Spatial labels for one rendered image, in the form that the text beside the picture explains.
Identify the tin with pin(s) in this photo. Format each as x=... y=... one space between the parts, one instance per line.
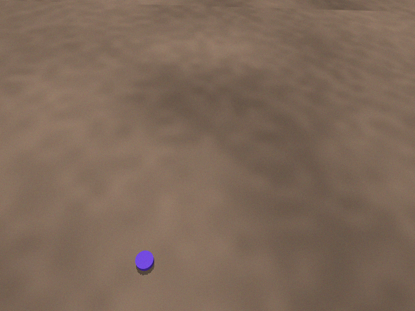
x=144 y=260

